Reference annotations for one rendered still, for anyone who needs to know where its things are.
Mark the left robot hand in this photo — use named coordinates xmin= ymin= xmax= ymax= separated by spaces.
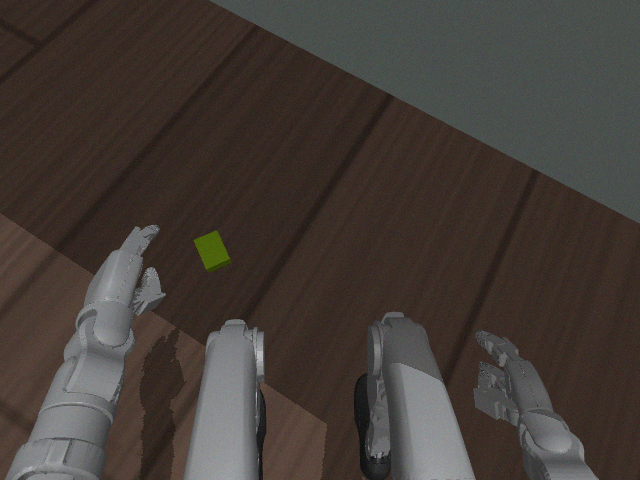
xmin=83 ymin=225 xmax=166 ymax=316

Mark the left robot arm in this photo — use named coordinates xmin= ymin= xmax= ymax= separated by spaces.
xmin=5 ymin=301 xmax=135 ymax=480

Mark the small box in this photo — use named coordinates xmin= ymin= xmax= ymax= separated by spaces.
xmin=194 ymin=230 xmax=232 ymax=273

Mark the right robot foot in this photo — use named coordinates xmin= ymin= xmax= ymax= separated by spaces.
xmin=354 ymin=373 xmax=391 ymax=480

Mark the right robot hand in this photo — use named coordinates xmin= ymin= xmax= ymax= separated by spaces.
xmin=473 ymin=330 xmax=554 ymax=427

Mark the right robot arm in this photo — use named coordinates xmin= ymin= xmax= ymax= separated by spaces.
xmin=517 ymin=409 xmax=599 ymax=480

